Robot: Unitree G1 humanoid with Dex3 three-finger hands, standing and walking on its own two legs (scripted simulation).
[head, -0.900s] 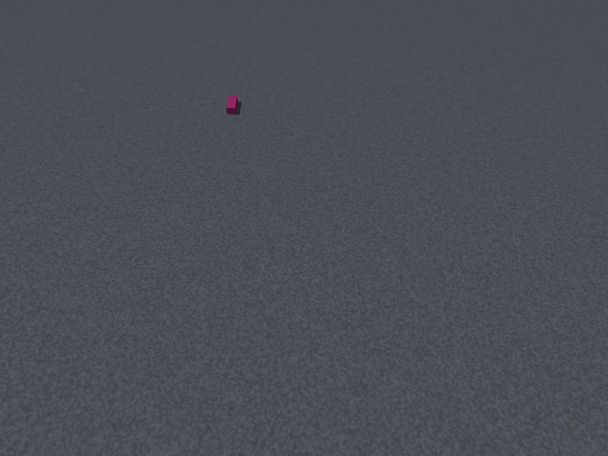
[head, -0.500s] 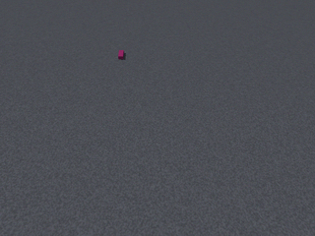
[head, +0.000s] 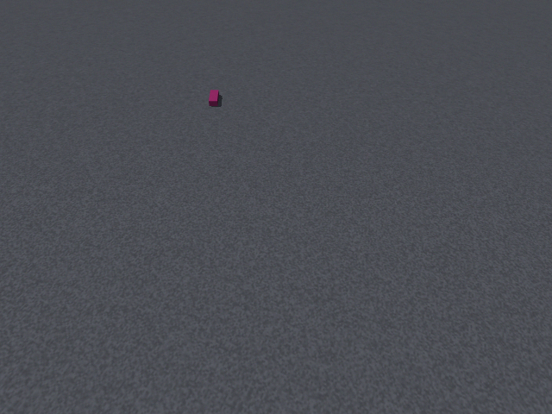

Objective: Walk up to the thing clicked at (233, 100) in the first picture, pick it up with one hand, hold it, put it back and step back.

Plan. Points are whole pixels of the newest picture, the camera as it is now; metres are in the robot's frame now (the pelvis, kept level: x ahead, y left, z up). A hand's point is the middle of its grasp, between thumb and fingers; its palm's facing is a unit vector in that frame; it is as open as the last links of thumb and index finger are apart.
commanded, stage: stand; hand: left
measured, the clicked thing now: (214, 97) +2.16 +0.30 -0.76
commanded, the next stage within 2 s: walk up in 0.22 s
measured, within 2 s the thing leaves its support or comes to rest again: neither
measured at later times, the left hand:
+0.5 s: hand out of the picture +0.16 +0.29 -0.13, palm faces -0.23 -0.84 -0.50, open 7.3 cm
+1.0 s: hand (123, 239) +0.54 +0.33 -0.18, palm faces -0.49 -0.67 -0.56, open 7.3 cm
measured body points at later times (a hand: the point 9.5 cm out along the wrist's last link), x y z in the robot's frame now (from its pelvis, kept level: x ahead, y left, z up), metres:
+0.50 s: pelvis +0.05 -0.02 -0.03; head +0.03 -0.06 +0.42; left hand +0.17 +0.33 -0.10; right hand +0.08 -0.37 -0.15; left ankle +0.00 +0.12 -0.75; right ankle +0.05 -0.16 -0.75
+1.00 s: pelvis +0.34 +0.06 -0.05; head +0.37 +0.04 +0.40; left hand +0.57 +0.36 -0.14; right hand +0.29 -0.31 -0.12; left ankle +0.48 +0.12 -0.75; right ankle +0.13 -0.09 -0.68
